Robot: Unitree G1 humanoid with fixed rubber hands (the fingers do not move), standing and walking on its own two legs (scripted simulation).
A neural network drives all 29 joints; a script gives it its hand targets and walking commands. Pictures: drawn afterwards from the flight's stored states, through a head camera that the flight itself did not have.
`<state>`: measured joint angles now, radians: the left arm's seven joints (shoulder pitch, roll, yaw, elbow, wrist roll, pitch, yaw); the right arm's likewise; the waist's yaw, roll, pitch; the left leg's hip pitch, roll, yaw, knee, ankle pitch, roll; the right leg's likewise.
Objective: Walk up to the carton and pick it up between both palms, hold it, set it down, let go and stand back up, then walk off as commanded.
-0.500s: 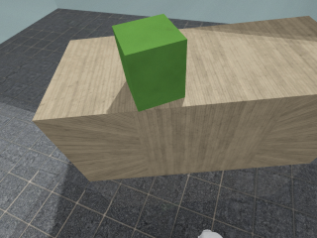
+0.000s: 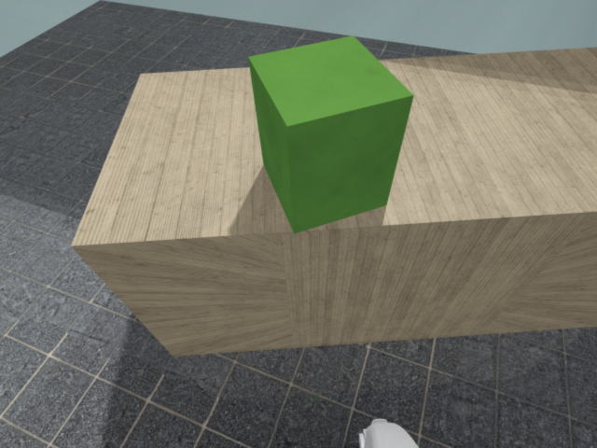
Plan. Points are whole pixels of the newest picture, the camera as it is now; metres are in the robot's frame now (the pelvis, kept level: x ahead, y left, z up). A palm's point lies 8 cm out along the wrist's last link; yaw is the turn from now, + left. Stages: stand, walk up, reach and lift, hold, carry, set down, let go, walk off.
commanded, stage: walk up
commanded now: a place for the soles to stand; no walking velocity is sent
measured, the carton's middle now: (323, 137) +0.64 -0.04 +0.03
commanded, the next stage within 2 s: none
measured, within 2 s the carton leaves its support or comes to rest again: neither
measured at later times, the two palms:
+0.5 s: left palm out of the picture +0.12 +0.35 -0.09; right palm out of the picture +0.09 -0.29 -0.10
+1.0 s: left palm out of the picture +0.14 +0.34 -0.09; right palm out of the picture +0.09 -0.31 -0.08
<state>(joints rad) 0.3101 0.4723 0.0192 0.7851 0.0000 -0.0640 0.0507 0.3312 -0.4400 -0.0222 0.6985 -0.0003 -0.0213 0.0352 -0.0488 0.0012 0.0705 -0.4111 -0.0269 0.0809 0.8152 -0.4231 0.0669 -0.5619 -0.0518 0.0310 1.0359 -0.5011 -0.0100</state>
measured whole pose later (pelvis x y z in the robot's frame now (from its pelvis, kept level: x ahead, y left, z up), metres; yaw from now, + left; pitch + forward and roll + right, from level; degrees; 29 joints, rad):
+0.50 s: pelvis +0.03 +0.03 -0.01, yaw -1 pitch -1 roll +0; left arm 0.30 0.44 0.02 0.79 0.00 -0.05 0.04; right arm 0.33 -0.44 -0.02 0.70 0.00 -0.02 0.02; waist -0.03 0.01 0.07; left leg -0.44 -0.01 0.06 0.90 -0.45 0.05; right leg -0.47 -0.05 0.02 0.88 -0.42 0.01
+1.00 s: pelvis +0.03 +0.02 -0.01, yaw -2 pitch -1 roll +1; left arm 0.27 0.45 0.02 0.79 0.00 -0.03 -0.02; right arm 0.34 -0.44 -0.02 0.74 0.00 -0.10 0.00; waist -0.04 -0.02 0.03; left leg -0.42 -0.01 0.06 0.86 -0.44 0.05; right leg -0.57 -0.04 0.02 1.11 -0.44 -0.02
